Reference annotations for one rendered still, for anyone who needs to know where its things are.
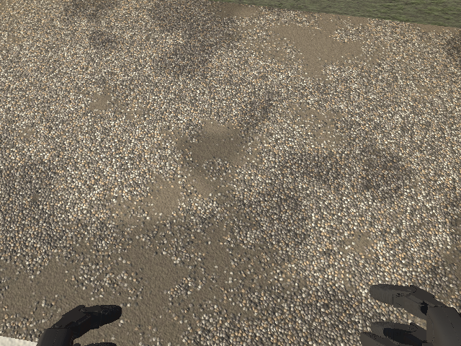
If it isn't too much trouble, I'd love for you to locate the robot left hand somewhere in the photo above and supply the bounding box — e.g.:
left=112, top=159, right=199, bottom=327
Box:
left=36, top=305, right=122, bottom=346

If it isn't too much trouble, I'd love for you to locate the robot right hand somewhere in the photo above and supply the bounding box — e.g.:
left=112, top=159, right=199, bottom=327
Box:
left=360, top=284, right=461, bottom=346

